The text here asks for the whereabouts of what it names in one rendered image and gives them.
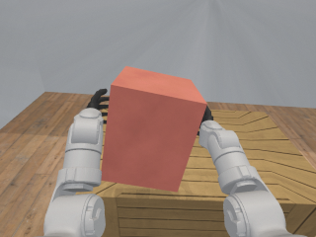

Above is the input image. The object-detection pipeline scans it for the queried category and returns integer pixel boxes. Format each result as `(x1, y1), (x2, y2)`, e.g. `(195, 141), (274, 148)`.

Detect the left robot upper arm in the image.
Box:
(35, 194), (106, 237)

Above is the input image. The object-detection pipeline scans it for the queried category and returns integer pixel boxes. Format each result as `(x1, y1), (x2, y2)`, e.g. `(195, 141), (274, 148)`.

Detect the right robot hand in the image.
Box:
(197, 105), (213, 135)

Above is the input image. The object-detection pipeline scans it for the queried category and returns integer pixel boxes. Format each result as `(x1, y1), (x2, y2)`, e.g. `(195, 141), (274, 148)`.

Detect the right robot forearm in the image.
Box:
(198, 119), (286, 227)

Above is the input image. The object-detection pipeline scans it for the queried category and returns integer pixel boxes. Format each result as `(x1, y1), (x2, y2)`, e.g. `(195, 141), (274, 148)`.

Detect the carton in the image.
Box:
(101, 66), (207, 193)

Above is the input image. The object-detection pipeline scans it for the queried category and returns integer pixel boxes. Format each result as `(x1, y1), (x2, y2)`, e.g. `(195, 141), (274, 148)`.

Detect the left robot hand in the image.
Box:
(86, 89), (110, 124)

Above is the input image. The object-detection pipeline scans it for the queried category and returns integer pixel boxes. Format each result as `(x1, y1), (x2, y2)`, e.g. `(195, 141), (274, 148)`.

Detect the pedestal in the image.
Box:
(75, 104), (316, 237)

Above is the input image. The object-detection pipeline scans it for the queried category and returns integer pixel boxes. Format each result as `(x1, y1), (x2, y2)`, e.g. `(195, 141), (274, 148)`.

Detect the left robot forearm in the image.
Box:
(43, 108), (104, 234)

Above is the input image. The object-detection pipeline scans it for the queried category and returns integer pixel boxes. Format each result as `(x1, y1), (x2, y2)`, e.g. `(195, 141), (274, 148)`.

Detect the right robot upper arm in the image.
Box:
(223, 190), (307, 237)

